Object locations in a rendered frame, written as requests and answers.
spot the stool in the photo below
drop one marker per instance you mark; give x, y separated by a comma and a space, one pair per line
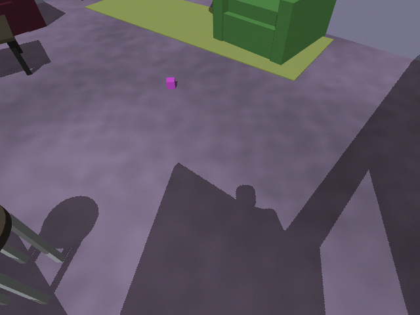
9, 222

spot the cube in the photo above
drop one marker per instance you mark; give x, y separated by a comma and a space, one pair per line
171, 84

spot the armchair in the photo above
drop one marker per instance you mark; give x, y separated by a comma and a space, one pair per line
274, 29

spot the coffee table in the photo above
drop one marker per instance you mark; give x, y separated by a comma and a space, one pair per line
6, 36

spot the sofa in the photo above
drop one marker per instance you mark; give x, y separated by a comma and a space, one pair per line
23, 15

